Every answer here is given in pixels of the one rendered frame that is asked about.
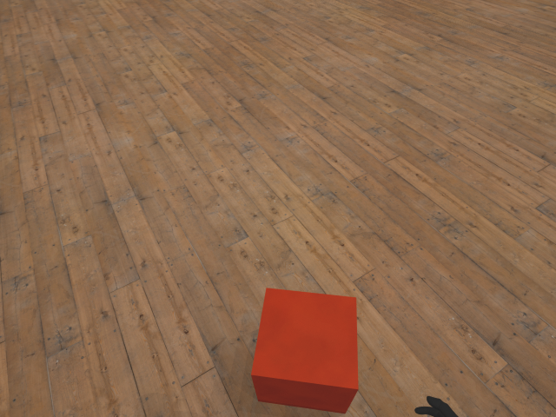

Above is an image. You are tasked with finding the right robot hand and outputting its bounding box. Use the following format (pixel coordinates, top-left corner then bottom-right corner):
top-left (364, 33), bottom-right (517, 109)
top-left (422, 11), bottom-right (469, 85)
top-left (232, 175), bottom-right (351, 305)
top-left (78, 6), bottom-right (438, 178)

top-left (414, 396), bottom-right (458, 417)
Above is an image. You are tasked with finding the carton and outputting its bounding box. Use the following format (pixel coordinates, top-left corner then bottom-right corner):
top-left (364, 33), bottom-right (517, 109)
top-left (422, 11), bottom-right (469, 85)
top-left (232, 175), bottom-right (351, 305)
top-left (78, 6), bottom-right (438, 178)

top-left (251, 288), bottom-right (359, 414)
